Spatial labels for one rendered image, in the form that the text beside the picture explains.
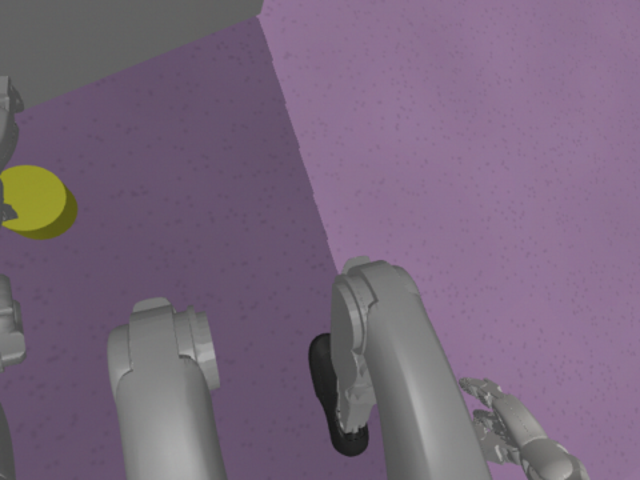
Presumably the left robot arm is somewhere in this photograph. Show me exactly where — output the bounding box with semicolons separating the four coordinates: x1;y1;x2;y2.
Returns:
0;179;27;480

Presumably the tin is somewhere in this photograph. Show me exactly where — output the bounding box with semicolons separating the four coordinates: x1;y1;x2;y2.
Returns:
0;165;78;240

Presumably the left robot hand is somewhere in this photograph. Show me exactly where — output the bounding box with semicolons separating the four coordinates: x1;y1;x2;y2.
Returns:
0;76;24;221

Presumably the right robot arm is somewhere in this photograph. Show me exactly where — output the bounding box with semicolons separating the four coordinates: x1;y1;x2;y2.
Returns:
519;438;590;480

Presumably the right robot foot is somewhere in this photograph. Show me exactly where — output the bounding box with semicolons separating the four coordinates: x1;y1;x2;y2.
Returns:
308;333;369;457

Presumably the right robot hand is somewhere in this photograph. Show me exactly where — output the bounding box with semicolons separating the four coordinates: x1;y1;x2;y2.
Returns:
459;377;549;465

